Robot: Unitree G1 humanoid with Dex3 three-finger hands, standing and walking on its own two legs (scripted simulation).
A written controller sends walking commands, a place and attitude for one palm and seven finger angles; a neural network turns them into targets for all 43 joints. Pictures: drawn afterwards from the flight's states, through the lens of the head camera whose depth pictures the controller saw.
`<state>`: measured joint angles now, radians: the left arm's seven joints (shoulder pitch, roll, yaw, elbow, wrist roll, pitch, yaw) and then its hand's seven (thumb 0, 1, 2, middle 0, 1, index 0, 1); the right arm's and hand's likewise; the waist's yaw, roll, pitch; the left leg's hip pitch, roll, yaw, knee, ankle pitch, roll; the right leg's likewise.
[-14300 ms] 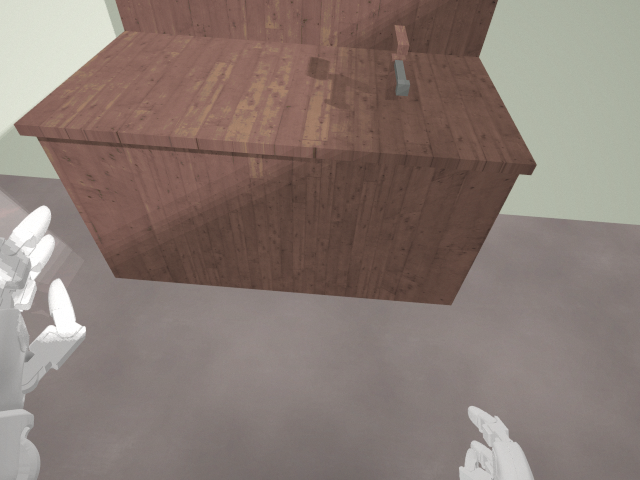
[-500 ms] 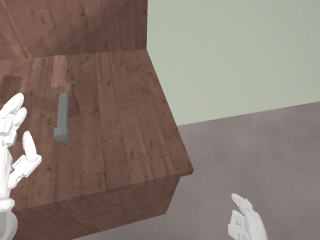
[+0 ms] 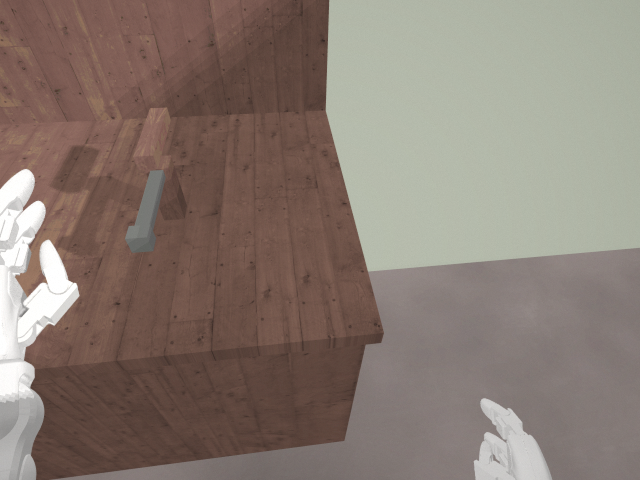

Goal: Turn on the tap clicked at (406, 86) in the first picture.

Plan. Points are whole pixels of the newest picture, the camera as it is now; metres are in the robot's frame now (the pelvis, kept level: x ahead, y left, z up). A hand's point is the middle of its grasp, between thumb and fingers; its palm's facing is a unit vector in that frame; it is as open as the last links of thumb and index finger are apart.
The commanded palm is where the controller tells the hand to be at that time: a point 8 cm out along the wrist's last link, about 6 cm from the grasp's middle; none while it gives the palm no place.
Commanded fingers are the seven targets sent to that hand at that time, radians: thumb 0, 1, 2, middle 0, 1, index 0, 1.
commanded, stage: turn the palm inward beside the body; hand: left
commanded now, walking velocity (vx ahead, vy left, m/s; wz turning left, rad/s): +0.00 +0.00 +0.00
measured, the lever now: (141, 238) +0.37 +0.30 +0.09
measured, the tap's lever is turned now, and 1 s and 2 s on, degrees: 0 0 0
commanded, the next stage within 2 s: reach beside the lever's end, fingers flat in 1.70 s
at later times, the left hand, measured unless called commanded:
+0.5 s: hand (116, 295) +0.24 +0.25 +0.14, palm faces +0.39 -0.89 -0.26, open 7.4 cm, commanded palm +0.20 +0.29 +0.17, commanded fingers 0.00 0.90 0.90 -0.20 -0.30 -0.20 -0.30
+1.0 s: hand (101, 329) +0.21 +0.25 +0.14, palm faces +0.41 -0.89 -0.18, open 7.4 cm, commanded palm +0.16 +0.29 +0.15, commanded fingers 0.00 0.90 0.90 -0.20 -0.30 -0.20 -0.30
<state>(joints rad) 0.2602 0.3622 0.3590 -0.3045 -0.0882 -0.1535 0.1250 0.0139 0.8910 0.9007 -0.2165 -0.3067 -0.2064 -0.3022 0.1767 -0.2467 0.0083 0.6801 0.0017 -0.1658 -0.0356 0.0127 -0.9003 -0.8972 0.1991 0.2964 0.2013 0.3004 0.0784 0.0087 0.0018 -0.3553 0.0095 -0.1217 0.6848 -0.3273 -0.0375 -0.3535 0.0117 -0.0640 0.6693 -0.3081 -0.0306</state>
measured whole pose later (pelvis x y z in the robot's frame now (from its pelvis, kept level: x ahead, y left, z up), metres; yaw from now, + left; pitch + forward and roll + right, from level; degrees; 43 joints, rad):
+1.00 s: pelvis +0.02 +0.02 +0.00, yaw -1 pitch +2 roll +0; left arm 0.54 0.26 0.23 -0.54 -0.19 0.04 0.14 0.01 0.90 0.90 -0.21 -0.31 -0.20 -0.30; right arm 0.22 -0.22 0.04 0.62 0.03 -0.22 -0.08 0.01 -0.90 -0.90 0.20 0.30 0.20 0.30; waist 0.08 0.03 -0.07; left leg -0.38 -0.02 -0.09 0.72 -0.37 -0.02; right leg -0.38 -0.02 -0.04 0.71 -0.35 0.00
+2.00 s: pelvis +0.04 +0.00 +0.00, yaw +0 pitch +3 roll +0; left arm 0.56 0.23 0.25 -0.49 -0.25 0.06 0.11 0.01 0.90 0.90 -0.21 -0.31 -0.20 -0.30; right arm 0.23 -0.24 0.02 0.63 0.04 -0.24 -0.09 0.01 -0.90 -0.90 0.20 0.30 0.20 0.30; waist 0.09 0.05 -0.09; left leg -0.36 0.00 -0.11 0.71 -0.39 -0.04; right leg -0.36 0.00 -0.06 0.70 -0.39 -0.02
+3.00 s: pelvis +0.03 +0.01 +0.00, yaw +0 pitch +3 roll +0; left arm 0.20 0.24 0.30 -0.09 -0.21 -0.03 0.14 0.01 0.90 0.90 -0.18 -0.23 -0.17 -0.22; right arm 0.18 -0.24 0.02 0.69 0.03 -0.18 -0.10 0.01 -0.90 -0.90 0.20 0.30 0.20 0.30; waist 0.05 0.04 -0.04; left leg -0.39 -0.01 -0.10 0.69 -0.35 -0.03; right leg -0.39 -0.01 -0.05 0.68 -0.34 -0.01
